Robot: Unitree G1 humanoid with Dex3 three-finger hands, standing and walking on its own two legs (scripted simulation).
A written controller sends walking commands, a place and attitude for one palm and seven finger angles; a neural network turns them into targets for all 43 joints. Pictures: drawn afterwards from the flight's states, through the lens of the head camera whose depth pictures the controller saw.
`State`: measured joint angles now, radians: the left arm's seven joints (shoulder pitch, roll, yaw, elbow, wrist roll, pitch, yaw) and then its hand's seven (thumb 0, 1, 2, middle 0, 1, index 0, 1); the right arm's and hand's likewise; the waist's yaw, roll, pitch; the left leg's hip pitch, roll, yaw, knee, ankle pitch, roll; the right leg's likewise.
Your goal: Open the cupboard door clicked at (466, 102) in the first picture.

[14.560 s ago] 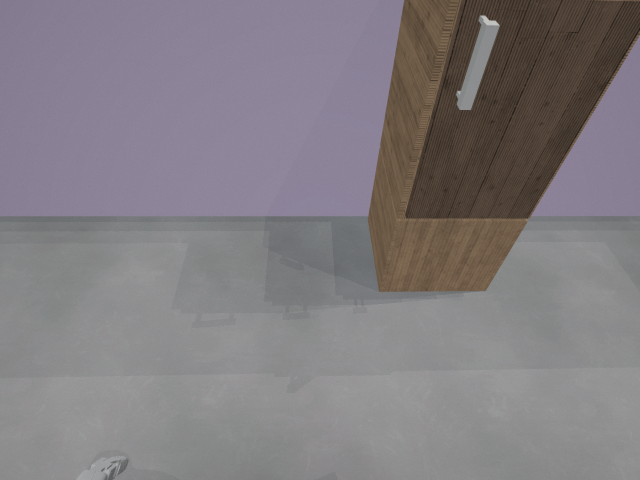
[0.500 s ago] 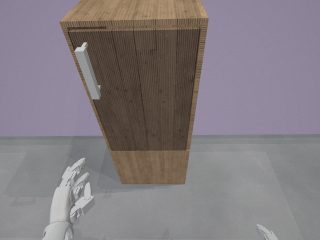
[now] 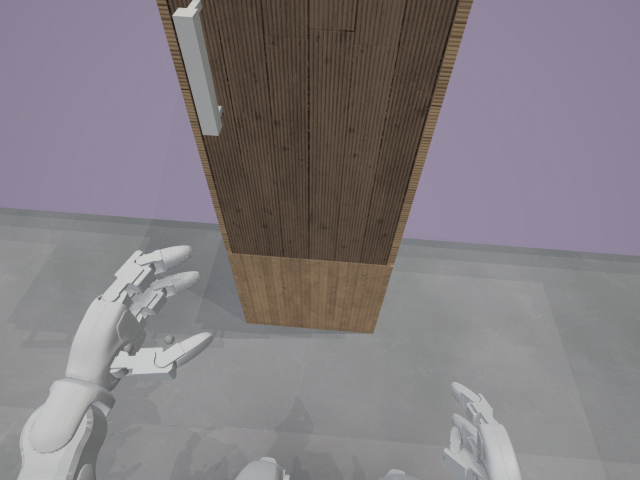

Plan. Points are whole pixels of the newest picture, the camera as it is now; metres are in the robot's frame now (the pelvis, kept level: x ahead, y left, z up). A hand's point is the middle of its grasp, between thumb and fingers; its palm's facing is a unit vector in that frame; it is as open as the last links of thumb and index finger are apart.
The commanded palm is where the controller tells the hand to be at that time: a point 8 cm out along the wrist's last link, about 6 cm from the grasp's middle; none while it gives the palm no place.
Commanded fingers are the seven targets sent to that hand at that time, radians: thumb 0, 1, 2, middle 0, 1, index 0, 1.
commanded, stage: raise the hand with hooked fingers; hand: left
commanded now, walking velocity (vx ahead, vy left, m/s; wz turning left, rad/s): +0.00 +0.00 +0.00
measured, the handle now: (204, 71) +0.60 +0.22 +0.19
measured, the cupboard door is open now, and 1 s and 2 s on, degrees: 0 0 0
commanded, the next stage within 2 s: move the hooked fingers beside the handle in 1.38 s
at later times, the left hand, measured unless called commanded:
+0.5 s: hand (100, 265) +0.28 +0.25 +0.16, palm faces +0.06 -1.00 -0.07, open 13.3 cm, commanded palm +0.25 +0.29 +0.16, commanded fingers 0.00 -0.50 0.30 -0.30 -1.20 -0.30 -1.20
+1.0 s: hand (76, 180) +0.34 +0.27 +0.22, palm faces +0.05 -1.00 -0.05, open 14.0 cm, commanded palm +0.30 +0.31 +0.21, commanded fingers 0.00 -0.50 0.30 -0.30 -1.20 -0.30 -1.20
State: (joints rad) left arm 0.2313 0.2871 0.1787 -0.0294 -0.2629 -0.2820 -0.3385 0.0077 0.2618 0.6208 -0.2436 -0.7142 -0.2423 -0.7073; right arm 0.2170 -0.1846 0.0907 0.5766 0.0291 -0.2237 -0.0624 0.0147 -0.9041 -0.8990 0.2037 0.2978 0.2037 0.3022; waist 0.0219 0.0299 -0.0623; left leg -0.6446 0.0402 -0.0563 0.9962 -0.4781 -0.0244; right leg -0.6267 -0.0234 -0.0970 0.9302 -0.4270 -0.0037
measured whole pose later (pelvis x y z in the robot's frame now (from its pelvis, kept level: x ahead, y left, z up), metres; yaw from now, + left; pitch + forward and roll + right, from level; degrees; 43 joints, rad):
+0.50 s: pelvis +0.02 +0.00 +0.04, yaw -1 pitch +1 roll -1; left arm 0.10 0.36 0.36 0.06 -0.33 -0.10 -0.33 -0.01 -0.32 0.37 -0.29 -1.09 -0.29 -1.08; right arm 0.24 -0.27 0.05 0.59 0.05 -0.29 -0.11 0.02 -0.91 -0.90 0.20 0.30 0.20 0.30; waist 0.03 0.02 -0.04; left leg -0.36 0.03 -0.01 0.73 -0.39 -0.01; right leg -0.37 -0.02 -0.06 0.68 -0.34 0.01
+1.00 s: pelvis +0.03 -0.01 +0.05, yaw -1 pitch +0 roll -1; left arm -0.21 0.48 0.46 0.30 -0.32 0.10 -0.46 -0.01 -0.50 0.30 -0.30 -1.20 -0.30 -1.20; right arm 0.25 -0.28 0.08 0.61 0.07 -0.22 -0.12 0.02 -0.90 -0.90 0.20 0.30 0.20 0.30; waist 0.04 0.05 -0.02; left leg -0.24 0.04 -0.01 0.57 -0.32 -0.03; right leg -0.26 -0.01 -0.06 0.55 -0.29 -0.01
